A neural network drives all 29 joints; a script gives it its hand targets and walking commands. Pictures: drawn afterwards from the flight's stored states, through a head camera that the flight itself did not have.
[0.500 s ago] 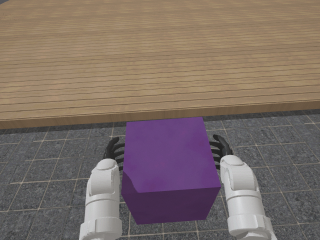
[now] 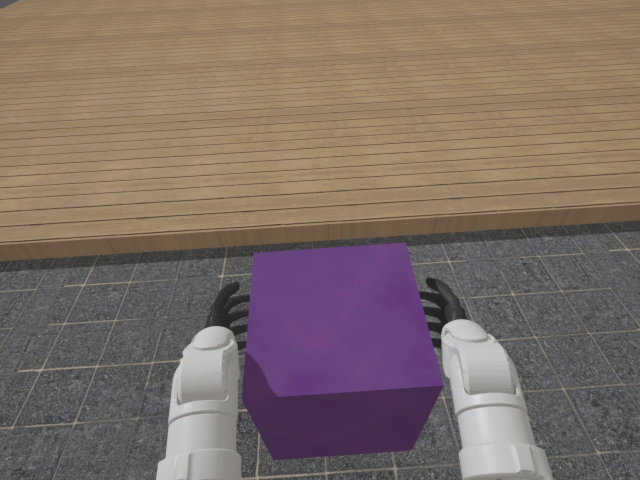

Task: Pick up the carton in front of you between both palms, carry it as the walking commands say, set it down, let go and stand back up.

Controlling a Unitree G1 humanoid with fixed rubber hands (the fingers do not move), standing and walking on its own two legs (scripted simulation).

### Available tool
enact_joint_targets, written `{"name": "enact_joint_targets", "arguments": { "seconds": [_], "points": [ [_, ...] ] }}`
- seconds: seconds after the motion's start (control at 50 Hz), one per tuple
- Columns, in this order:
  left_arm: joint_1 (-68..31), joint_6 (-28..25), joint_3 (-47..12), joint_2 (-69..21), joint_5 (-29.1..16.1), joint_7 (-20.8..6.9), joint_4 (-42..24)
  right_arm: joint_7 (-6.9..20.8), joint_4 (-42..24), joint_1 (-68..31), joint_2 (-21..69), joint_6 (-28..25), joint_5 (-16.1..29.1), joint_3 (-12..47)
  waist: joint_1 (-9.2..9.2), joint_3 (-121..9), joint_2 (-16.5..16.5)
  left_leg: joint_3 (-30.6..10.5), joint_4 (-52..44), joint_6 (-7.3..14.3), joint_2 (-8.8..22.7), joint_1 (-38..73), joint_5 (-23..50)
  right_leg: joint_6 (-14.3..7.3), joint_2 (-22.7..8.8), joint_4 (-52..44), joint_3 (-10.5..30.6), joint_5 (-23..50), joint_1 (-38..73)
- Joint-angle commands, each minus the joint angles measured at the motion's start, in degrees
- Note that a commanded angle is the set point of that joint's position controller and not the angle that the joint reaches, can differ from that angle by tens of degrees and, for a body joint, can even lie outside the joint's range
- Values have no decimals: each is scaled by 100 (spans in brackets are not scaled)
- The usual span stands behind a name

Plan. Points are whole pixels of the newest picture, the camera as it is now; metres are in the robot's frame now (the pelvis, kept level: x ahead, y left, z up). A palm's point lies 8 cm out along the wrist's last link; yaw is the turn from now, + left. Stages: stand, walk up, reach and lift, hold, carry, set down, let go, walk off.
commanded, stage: hold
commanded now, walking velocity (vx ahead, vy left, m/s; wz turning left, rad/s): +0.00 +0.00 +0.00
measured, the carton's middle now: (336, 356) +0.30 +0.00 -0.03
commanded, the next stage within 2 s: carry in 0.14 s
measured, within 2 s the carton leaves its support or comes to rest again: neither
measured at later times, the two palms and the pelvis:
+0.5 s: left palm (205, 279) +0.35 +0.17 +0.09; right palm (431, 272) +0.34 -0.13 +0.09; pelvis +0.08 +0.02 +0.00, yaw +0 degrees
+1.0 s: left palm (210, 197) +0.58 +0.21 +0.06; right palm (376, 184) +0.59 -0.09 +0.06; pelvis +0.36 +0.05 -0.03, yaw +1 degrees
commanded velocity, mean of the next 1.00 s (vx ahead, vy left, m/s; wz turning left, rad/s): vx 0.45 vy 0.00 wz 0.00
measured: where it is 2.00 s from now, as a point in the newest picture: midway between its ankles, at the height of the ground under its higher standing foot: (313, 319)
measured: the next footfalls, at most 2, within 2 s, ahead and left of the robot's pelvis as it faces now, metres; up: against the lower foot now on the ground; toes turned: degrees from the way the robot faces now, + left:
right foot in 0.58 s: +0.20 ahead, -0.09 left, +0.00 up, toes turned -9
left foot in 0.98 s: +0.52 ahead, +0.15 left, +0.00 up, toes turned +14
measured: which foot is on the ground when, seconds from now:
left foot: down 0.00-0.60, up 0.62-0.96, down 0.98-1.00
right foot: down 0.00-0.36, up 0.38-0.56, down 0.58-1.00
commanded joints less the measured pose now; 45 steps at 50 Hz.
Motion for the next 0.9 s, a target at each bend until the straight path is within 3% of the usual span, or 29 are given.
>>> {"name": "enact_joint_targets", "arguments": {
  "seconds": [0.0, 0.1, 0.12, 0.16, 0.18, 0.24, 0.26, 0.3, 0.32, 0.34, 0.36, 0.38, 0.4, 0.42, 0.44, 0.48, 0.5, 0.54, 0.56, 0.58, 0.6, 0.62, 0.64, 0.66, 0.68, 0.72, 0.78, 0.84, 0.88],
  "points": [
    [-2437, -137, -3007, -5212, -1493, -1346, -208, 1236, -451, -2730, 5150, -286, 1482, 2947, 1, -1318, 10, 1, -251, -9, -486, 60, 1062, -18, 505, -181, 3, 1004, 367],
    [-2465, -135, -3011, -5215, -1499, -1343, -201, 1239, -448, -2762, 5138, -287, 1478, 2949, 4, -1290, 14, 2, -246, -11, -482, 31, 963, -24, 506, -173, -2, 893, 322],
    [-2713, -99, -3149, -5278, -1611, -1344, -206, 1239, -362, -2949, 5199, -276, 1552, 3066, 1, -1444, -138, 87, 240, 66, 614, -658, 21, -82, -590, 261, -94, 23, -365],
    [-2680, -71, -3262, -5282, -1705, -1326, -332, 1226, -613, -3064, 5219, -266, 1714, 3194, 16, -1310, -172, -30, 66, 69, 421, -1271, -2446, -131, -534, -171, 157, -2622, -891],
    [-2791, -49, -3405, -5346, -1778, -1301, -511, 1209, -765, -3157, 5253, -242, 1814, 3346, 7, -1149, -225, 16, 212, 58, 347, -1617, -2925, -188, -563, -227, 272, -3193, -1020],
    [-2653, 78, -3790, -5359, -2000, -1174, -1023, 1139, -1265, -3209, 5292, -108, 2075, 3779, 59, -1634, -600, 574, 1190, -37, 94, -1742, -1348, -482, -980, -407, 777, -2441, -803],
    [-2548, 170, -3945, -5340, -2068, -1107, -1229, 1110, -1477, -3181, 5297, -19, 2191, 3962, 47, -1796, -748, 759, 1177, -34, -1, -1710, -1180, -605, -1120, -469, 928, -2410, -782],
    [-2474, 417, -4201, -5306, -2189, -978, -1718, 1038, -1869, -3139, 5288, 219, 2352, 4195, 33, -1855, -699, 826, 638, 52, 0, -1285, -1405, -638, -1092, -319, 734, -2758, -1191],
    [-2462, 546, -4311, -5256, -2254, -918, -1990, 988, -2074, -3093, 5243, 345, 2405, 4265, 12, -1782, -451, 575, 315, 107, 180, -911, -1635, -513, -893, 28, 375, -2764, -1631],
    [-2479, 687, -4407, -5198, -2317, -863, -2232, 920, -2174, -2883, 5151, 476, 2405, 4269, -47, -1648, 292, -395, -218, 313, 791, -585, -2189, -287, -516, 962, -224, -2411, -2252],
    [-2449, 832, -4479, -5144, -2375, -802, -2397, 838, -2265, -2612, 5025, 606, 2356, 4233, -122, -1521, 1331, -1721, -848, 672, 1570, -16, -2546, -53, -136, 2251, -874, -1828, -3208],
    [-2456, 970, -4567, -5045, -2451, -747, -2579, 737, -2359, -2355, 4942, 735, 2294, 4187, -149, -1199, 1568, -2487, -973, 1063, 2073, 377, -1827, -35, -146, 2417, -955, -1947, -4105],
    [-2437, 1089, -4644, -4999, -2537, -702, -2723, 632, -2603, -2270, 4886, 852, 2260, 4143, -174, -1168, 1219, -2419, -845, 1246, 2100, 472, -957, -82, -315, 2487, -784, -1992, -4255],
    [-2229, 1212, -4713, -5010, -2633, -639, -2825, 523, -2820, -2101, 4838, 991, 2291, 4139, -165, -1395, 871, -2022, -707, 1219, 2015, 644, -370, -98, -340, 2317, -776, -1979, -4158],
    [-1998, 1323, -4740, -4979, -2680, -562, -3002, 419, -3130, -1956, 4787, 1107, 2342, 4215, -160, -1606, 735, -1555, -586, 1107, 1863, 730, 8, -97, -269, 2047, -907, -1778, -3919],
    [-1512, 1553, -4704, -4935, -2689, -367, -3328, 230, -3617, -1592, 4720, 1347, 2403, 4285, -153, -1859, 916, -777, -405, 884, 1531, 581, 661, -59, -41, 1536, -1256, -1212, -3291],
    [-1266, 1665, -4651, -4866, -2667, -254, -3510, 142, -3814, -1383, 4660, 1470, 2437, 4286, -150, -1901, 988, -510, -325, 826, 1423, 410, 705, -39, 27, 1225, -1400, -1010, -2944],
    [-742, 1867, -4436, -4718, -2557, -21, -3779, -38, -4124, -1042, 4507, 1698, 2479, 4249, -61, -1999, 769, 168, 180, 631, 1136, -555, 256, -20, 150, 223, -1698, -220, -1348],
    [-545, 1960, -4310, -4621, -2502, 97, -3915, -136, -4248, -821, 4411, 1796, 2501, 4236, -47, -2171, 500, 459, 714, 486, 1017, -1443, 236, -98, 7, 73, -1523, -101, -23],
    [-209, 2048, -4164, -4473, -2413, 232, -3983, -237, -4378, -728, 4272, 1896, 2528, 4211, 58, -2422, -135, 824, 1756, 275, 806, -2481, -293, -275, -801, -77, -551, -707, 1174],
    [-5, 2110, -4030, -4282, -2313, 372, -4079, -328, -4684, -776, 4124, 2010, 2605, 4202, 133, -2370, -1546, 1287, 3285, 34, 259, -4069, -1419, -946, -2335, -605, 1898, -1557, 1822],
    [-117, 2159, -3888, -4190, -2282, 511, -4197, -412, -4853, -1027, 4011, 2101, 2720, 4251, 135, -2083, -1389, 810, 4087, 142, 303, -4695, -1912, -1499, -2852, -698, 2707, -1245, 1662],
    [-287, 2191, -3804, -4146, -2287, 629, -4384, -500, -4883, -1137, 3951, 2140, 2797, 4214, 136, -1854, -892, 619, 4539, 203, 617, -4913, -1888, -1586, -2767, -676, 2471, -936, 1277],
    [-420, 2209, -3780, -4126, -2311, 735, -4512, -592, -4809, -1091, 3933, 2145, 2801, 4125, 120, -1744, -474, 572, 4667, 218, 789, -4887, -1651, -1463, -2565, -695, 1964, -684, 970],
    [-529, 2212, -3779, -4077, -2352, 826, -4591, -689, -4738, -995, 3928, 2129, 2776, 4023, 118, -1703, -240, 570, 4404, 178, 915, -4775, -1322, -1269, -2401, -907, 1494, -923, 694],
    [-584, 2172, -3805, -3973, -2456, 957, -4652, -893, -4562, -776, 3865, 2053, 2589, 3751, 103, -1550, -369, 799, 3614, 57, 836, -4324, -755, -958, -2008, -1172, 581, -710, 286],
    [-387, 2065, -3812, -3684, -2597, 1071, -4590, -1167, -4316, -307, 3658, 1910, 2289, 3410, 94, -1384, -526, 1099, 2510, -25, 671, -3852, -141, -848, -1707, -1209, -202, -180, 87],
    [-216, 1982, -3819, -3503, -2690, 1116, -4535, -1303, -4245, -80, 3501, 1813, 2216, 3288, 113, -1174, -795, 1433, 1547, 30, 453, -3264, 258, -703, -1511, -1066, -747, 574, -80],
    [-162, 1951, -3847, -3494, -2726, 1104, -4546, -1294, -4344, -101, 3478, 1775, 2281, 3348, 121, -1082, -964, 1584, 1229, 121, 391, -2860, 602, -582, -1512, -970, -899, 800, -129]
  ]
}}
